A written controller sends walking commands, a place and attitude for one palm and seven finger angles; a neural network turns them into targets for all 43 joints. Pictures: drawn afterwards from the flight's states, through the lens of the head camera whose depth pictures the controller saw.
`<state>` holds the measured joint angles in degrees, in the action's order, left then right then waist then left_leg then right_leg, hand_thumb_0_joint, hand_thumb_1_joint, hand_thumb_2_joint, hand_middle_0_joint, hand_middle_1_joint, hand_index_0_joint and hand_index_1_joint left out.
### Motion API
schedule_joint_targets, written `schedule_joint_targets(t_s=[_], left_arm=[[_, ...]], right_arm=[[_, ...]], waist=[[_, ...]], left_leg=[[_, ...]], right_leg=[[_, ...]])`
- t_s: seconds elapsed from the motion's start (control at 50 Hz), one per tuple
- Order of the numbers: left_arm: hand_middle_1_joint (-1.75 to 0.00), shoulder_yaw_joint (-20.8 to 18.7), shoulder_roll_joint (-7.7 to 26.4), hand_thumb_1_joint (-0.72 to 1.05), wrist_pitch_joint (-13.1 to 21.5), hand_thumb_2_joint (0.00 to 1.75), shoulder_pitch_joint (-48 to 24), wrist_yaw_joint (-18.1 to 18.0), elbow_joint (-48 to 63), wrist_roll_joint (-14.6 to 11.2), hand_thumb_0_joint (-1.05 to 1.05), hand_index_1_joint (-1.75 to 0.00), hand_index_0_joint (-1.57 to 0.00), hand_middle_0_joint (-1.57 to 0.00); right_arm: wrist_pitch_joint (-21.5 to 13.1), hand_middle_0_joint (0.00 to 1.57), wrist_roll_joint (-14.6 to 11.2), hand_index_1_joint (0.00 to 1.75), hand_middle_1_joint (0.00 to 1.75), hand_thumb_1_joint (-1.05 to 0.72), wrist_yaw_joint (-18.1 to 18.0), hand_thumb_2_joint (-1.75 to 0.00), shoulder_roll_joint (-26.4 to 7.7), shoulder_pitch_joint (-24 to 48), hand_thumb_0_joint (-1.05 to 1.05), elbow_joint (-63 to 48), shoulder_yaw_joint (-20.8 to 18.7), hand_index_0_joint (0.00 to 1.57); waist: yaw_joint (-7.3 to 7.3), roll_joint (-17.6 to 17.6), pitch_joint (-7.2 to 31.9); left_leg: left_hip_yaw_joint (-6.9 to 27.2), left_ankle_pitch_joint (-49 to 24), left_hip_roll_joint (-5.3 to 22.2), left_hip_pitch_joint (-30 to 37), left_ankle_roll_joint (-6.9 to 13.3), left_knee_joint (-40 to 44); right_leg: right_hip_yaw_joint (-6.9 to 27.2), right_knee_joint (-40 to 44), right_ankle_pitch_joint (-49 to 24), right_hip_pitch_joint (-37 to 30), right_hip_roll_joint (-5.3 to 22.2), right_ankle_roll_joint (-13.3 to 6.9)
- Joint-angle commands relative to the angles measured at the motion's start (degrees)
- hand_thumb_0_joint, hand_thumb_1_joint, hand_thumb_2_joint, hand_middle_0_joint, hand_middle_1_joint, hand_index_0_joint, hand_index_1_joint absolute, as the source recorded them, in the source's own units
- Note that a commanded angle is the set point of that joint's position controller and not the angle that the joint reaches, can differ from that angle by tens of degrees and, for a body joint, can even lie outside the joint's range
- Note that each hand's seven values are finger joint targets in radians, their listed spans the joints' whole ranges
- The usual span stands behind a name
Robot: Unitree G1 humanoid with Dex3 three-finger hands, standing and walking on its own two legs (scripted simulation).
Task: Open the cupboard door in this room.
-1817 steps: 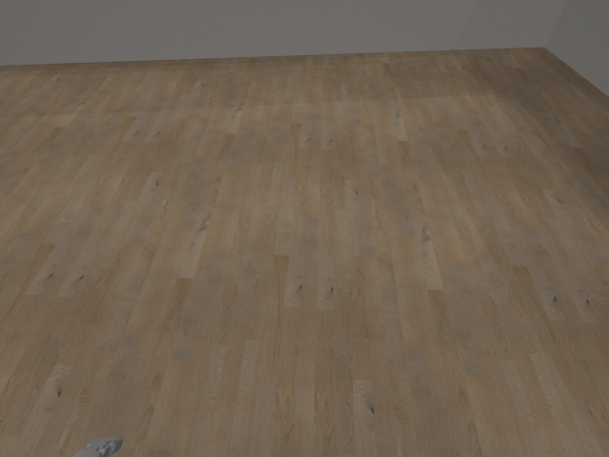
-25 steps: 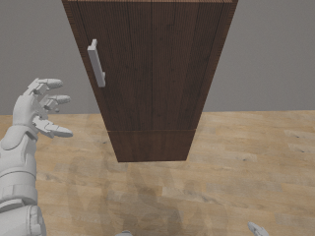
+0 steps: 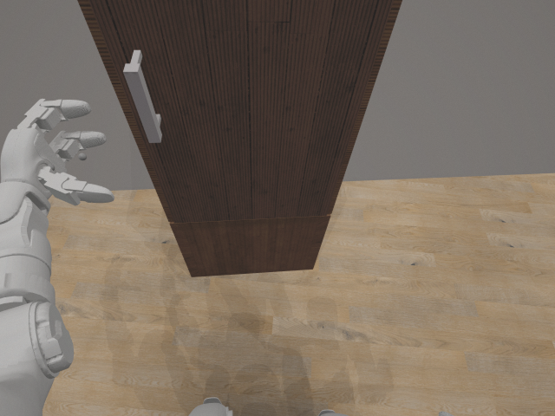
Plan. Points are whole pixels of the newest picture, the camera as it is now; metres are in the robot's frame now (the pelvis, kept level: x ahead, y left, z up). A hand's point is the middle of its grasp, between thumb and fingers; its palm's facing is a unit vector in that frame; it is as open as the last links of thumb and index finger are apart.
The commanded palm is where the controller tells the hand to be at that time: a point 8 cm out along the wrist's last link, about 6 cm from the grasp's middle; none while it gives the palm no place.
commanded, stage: move the hooked fingers beside the handle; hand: left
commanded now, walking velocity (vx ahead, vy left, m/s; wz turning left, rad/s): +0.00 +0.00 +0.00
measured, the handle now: (146, 98) +0.58 +0.21 +0.11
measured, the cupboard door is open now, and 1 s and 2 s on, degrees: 0 0 0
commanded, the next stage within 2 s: slide the fingers in behind the handle in 1.38 s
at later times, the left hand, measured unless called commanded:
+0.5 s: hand (105, 116) +0.52 +0.26 +0.11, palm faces +0.07 -1.00 +0.00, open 14.0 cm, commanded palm +0.50 +0.32 +0.11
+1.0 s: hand (98, 124) +0.51 +0.27 +0.11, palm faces +0.06 -1.00 +0.02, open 14.0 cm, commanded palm +0.49 +0.31 +0.11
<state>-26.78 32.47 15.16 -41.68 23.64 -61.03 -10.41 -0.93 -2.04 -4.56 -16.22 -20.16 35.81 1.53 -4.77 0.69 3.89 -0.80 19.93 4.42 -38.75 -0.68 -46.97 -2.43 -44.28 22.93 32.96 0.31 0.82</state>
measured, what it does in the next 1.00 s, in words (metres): stands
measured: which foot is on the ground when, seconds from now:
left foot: down 0.00-1.00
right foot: down 0.00-1.00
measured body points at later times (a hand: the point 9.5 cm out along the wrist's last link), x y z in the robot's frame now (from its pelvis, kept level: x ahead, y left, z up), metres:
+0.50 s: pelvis +0.00 +0.01 -0.01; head +0.12 +0.03 +0.42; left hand +0.51 +0.31 +0.12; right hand -0.03 -0.26 -0.11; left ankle +0.03 +0.13 -0.70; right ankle -0.01 -0.13 -0.70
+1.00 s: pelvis +0.02 +0.02 -0.01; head +0.12 +0.04 +0.43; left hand +0.50 +0.32 +0.11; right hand +0.02 -0.26 -0.11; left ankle +0.03 +0.13 -0.70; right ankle -0.01 -0.13 -0.70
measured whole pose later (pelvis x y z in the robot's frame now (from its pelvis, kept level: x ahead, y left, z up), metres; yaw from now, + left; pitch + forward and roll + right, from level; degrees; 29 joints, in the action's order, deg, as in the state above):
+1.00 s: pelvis +0.02 +0.02 -0.01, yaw -2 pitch +18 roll -4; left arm -28.8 37.4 14.3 -50.3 21.3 -65.4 -6.0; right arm 4.7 -0.2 -2.1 -15.4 -23.5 34.6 1.5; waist -8.6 1.0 5.9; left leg -0.9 23.1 5.4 -46.3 0.2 -51.3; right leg -1.9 -45.1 23.8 39.2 -0.7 1.8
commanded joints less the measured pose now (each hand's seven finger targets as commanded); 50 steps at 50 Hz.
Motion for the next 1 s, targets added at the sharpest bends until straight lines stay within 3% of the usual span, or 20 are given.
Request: schedule_joint_targets(t_s=[0.0, 0.04, 0.12, 0.16, 0.18, 0.3, 0.38, 0.4, 0.44, 0.48, 0.5, 0.54, 0.56, 0.58, 0.66, 0.72, 0.78, 0.84, 0.9, 0.98], left_arm=[[-1.2, -3.14, 21.55, -0.5, 4.46, 0.3, -28.48, 0.36, 8.64, -0.11, 0.0, -1.2, -0.3, -0.3], [-1.2, -2.09, 20.48, -0.5, 5.2, 0.3, -30.16, 0.46, 9.1, 0.16, 0.0, -1.2, -0.3, -0.3], [-1.2, -0.54, 20.36, -0.5, 4.27, 0.3, -33.22, 0.47, 4.66, 0.82, 0.0, -1.2, -0.3, -0.3], [-1.2, -0.66, 21.19, -0.5, 4.15, 0.3, -36.1, -0.09, 4.98, 1.3, 0.0, -1.2, -0.3, -0.3], [-1.2, 0.23, 20.23, -0.5, 4.0, 0.3, -36.52, -0.31, 4.57, 1.55, 0.0, -1.2, -0.3, -0.3], [-1.2, -1.62, 23.82, -0.5, 3.6, 0.3, -39.18, -2.6, 1.46, 3.65, 0.0, -1.2, -0.3, -0.3], [-1.2, -5.06, 30.06, -0.5, 4.28, 0.3, -41.78, -3.58, 1.79, 5.43, 0.0, -1.2, -0.3, -0.3], [-1.2, -3.78, 28.5, -0.5, 4.26, 0.3, -41.18, -3.4, 1.05, 5.64, 0.0, -1.2, -0.3, -0.3], [-1.2, -5.07, 29.94, -0.5, 3.97, 0.3, -40.46, -3.16, -1.32, 5.58, 0.0, -1.2, -0.3, -0.3], [-1.2, -4.96, 31.17, -0.5, 3.32, 0.3, -41.29, -2.46, -2.3, 5.87, 0.0, -1.2, -0.3, -0.3], [-1.2, -5.93, 32.48, -0.5, 3.14, 0.3, -39.64, -2.14, -2.04, 6.22, 0.0, -1.2, -0.3, -0.3], [-1.2, -4.25, 29.47, -0.5, 2.81, 0.3, -38.08, -1.4, -2.03, 5.92, 0.0, -1.2, -0.3, -0.3], [-1.2, -6.01, 31.69, -0.5, 2.96, 0.3, -37.47, -1.32, -0.77, 5.82, 0.0, -1.2, -0.3, -0.3], [-1.2, -4.97, 29.65, -0.5, 2.83, 0.3, -36.61, -0.88, -0.54, 5.33, 0.0, -1.2, -0.3, -0.3], [-1.2, -6.42, 29.95, -0.5, 3.16, 0.3, -36.3, -0.26, 1.9, 4.05, 0.0, -1.2, -0.3, -0.3], [-1.2, -5.48, 28.48, -0.5, 3.52, 0.3, -36.53, -0.59, 4.53, 4.2, 0.0, -1.2, -0.3, -0.3], [-1.2, -4.69, 25.27, -0.5, 4.5, 0.3, -35.81, -1.2, 10.29, 3.29, 0.0, -1.2, -0.3, -0.3], [-1.2, -3.77, 22.62, -0.5, 3.29, 0.3, -34.0, -1.47, 7.79, 2.15, 0.0, -1.2, -0.3, -0.3], [-1.2, -2.9, 22.22, -0.5, 2.49, 0.3, -33.26, -2.26, 8.79, 3.04, 0.0, -1.2, -0.3, -0.3], [-1.2, -2.72, 21.92, -0.5, 3.16, 0.3, -33.7, -3.26, 7.46, 3.07, 0.0, -1.2, -0.3, -0.3]], right_arm=[[-0.75, 0.2, -0.02, 0.3, 0.3, -0.9, -0.98, -0.9, -10.07, -5.8, 0.0, -4.01, -3.42, 0.2], [-0.51, 0.2, 0.19, 0.3, 0.3, -0.9, -0.79, -0.9, -9.86, -6.6, 0.0, -3.74, -3.52, 0.2], [0.03, 0.2, 0.23, 0.3, 0.3, -0.9, -0.85, -0.9, -10.41, -7.73, 0.0, -2.98, -3.35, 0.2], [0.16, 0.2, 0.47, 0.3, 0.3, -0.9, -0.96, -0.9, -10.64, -8.62, 0.0, -2.66, -3.49, 0.2], [0.18, 0.2, 0.53, 0.3, 0.3, -0.9, -0.87, -0.9, -10.49, -8.8, 0.0, -2.57, -3.43, 0.2], [1.07, 0.2, 1.15, 0.3, 0.3, -0.9, -0.36, -0.9, -10.9, -11.4, 0.0, -2.09, -3.3, 0.2], [1.77, 0.2, 1.6, 0.3, 0.3, -0.9, -0.27, -0.9, -11.15, -13.06, 0.0, -2.35, -3.13, 0.2], [1.89, 0.2, 1.58, 0.3, 0.3, -0.9, -0.04, -0.9, -10.86, -13.11, 0.0, -2.51, -3.07, 0.2], [2.37, 0.2, 1.76, 0.3, 0.3, -0.9, 0.01, -0.9, -11.2, -14.23, 0.0, -2.44, -2.95, 0.2], [2.81, 0.2, 1.61, 0.3, 0.3, -0.9, -0.03, -0.9, -11.34, -14.41, 0.0, -2.69, -2.84, 0.2], [3.08, 0.2, 1.7, 0.3, 0.3, -0.9, -0.01, -0.9, -11.36, -14.73, 0.0, -3.02, -2.93, 0.2], [3.46, 0.2, 1.87, 0.3, 0.3, -0.9, 0.28, -0.9, -11.05, -15.4, 0.0, -3.25, -2.93, 0.2], [3.83, 0.2, 1.93, 0.3, 0.3, -0.9, 0.24, -0.9, -11.32, -15.62, 0.0, -3.38, -3.1, 0.2], [4.04, 0.2, 1.93, 0.3, 0.3, -0.9, 0.43, -0.9, -11.15, -15.58, 0.0, -3.62, -3.21, 0.2], [4.58, 0.2, 1.94, 0.3, 0.3, -0.9, 0.63, -0.9, -11.27, -15.89, 0.0, -3.58, -3.53, 0.2], [4.92, 0.2, 1.98, 0.3, 0.3, -0.9, 0.89, -0.9, -10.92, -15.6, 0.0, -3.33, -3.79, 0.2], [4.84, 0.2, 2.08, 0.3, 0.3, -0.9, 1.39, -0.9, -10.38, -15.1, 0.0, -3.12, -4.24, 0.2], [4.88, 0.2, 1.94, 0.3, 0.3, -0.9, 1.57, -0.9, -10.33, -14.42, 0.0, -2.9, -4.1, 0.2], [4.94, 0.2, 1.78, 0.3, 0.3, -0.9, 1.69, -0.9, -10.17, -13.2, 0.0, -3.42, -4.08, 0.2], [4.89, 0.2, 1.59, 0.3, 0.3, -0.9, 1.58, -0.9, -10.03, -11.96, 0.0, -4.02, -3.8, 0.2]], waist=[[-1.31, 5.15, 20.74], [-1.72, 7.41, 22.58], [-3.37, 6.1, 20.43], [-4.01, 6.65, 22.39], [-4.05, 8.69, 22.35], [-4.84, 7.44, 23.54], [-4.6, 9.23, 27.44], [-4.73, 10.88, 27.1], [-5.17, 7.3, 26.05], [-5.59, 8.54, 25.93], [-4.56, 9.42, 26.93], [-4.88, 10.42, 26.81], [-4.23, 10.34, 28.24], [-4.44, 10.36, 28.5], [-4.27, 9.59, 28.89], [-4.3, 11.32, 28.55], [-3.57, 16.27, 32.4], [-4.03, 11.08, 27.9], [-3.52, 12.69, 26.93], [-3.92, 9.62, 25.19]], left_leg=[[1.13, -14.1, -3.34, 14.94, 2.66, 3.28], [1.42, -15.63, -3.25, 17.04, 2.52, 2.46], [2.21, -12.88, -2.73, 15.3, 2.47, 2.51], [2.58, -13.19, -2.51, 16.27, 2.52, 2.14], [2.71, -13.35, -2.54, 16.9, 2.36, 2.05], [3.09, -14.6, -2.1, 15.53, 2.4, 1.17], [3.02, -17.41, -1.91, 15.42, 2.36, 0.07], [2.69, -17.95, -1.96, 15.9, 2.31, -0.23], [2.93, -18.5, -1.75, 14.42, 2.53, -0.52], [2.31, -17.84, -1.8, 12.95, 2.61, -0.74], [2.23, -18.87, -1.85, 12.93, 2.51, -0.93], [2.28, -21.39, -1.76, 14.98, 2.43, -1.07], [2.54, -22.81, -1.42, 15.68, 2.26, -1.15], [2.25, -23.14, -1.57, 16.14, 2.33, -1.26], [2.22, -24.45, -1.54, 16.87, 2.43, -1.5], [2.37, -25.43, -1.42, 18.62, 2.26, -1.58], [3.12, -32.1, -1.03, 25.18, 1.6, -2.14], [3.08, -29.92, -1.24, 22.01, 2.07, -1.64], [2.85, -28.86, -1.31, 21.81, 1.81, -1.04], [2.49, -26.21, -1.72, 19.17, 2.05, -0.9]], right_leg=[[1.08, 4.51, -18.5, -1.57, -2.6, -1.16], [0.88, 4.04, -18.61, -0.13, -2.89, -1.45], [0.42, 4.25, -15.04, 3.35, -2.86, -1.14], [0.39, 4.02, -14.61, 4.34, -2.87, -1.0], [0.33, 3.98, -14.05, 5.37, -2.88, -1.14], [0.1, 3.34, -14.18, 6.27, -3.11, -0.87], [0.35, 2.27, -16.54, 4.93, -3.26, -0.86], [0.39, 2.37, -16.91, 5.68, -3.41, -0.89], [0.11, 2.26, -17.47, 5.27, -3.75, -0.88], [0.49, 2.46, -17.95, 5.05, -3.63, -0.54], [0.47, 2.1, -18.8, 4.34, -3.66, -0.75], [-0.08, 1.9, -19.8, 5.6, -3.99, -1.01], [-0.25, 1.62, -20.47, 5.33, -3.97, -0.93], [-0.19, 1.81, -20.98, 5.35, -4.14, -0.85], [-0.31, 1.87, -22.33, 4.88, -4.41, -0.87], [-0.58, 1.85, -22.19, 5.79, -4.46, -0.96], [-0.98, 1.56, -23.59, 7.05, -4.66, -1.38], [-1.29, 2.05, -23.57, 6.24, -4.73, -1.32], [-1.33, 2.08, -22.98, 6.29, -4.35, -1.3], [-0.91, 1.99, -23.24, 4.84, -4.22, -1.2]])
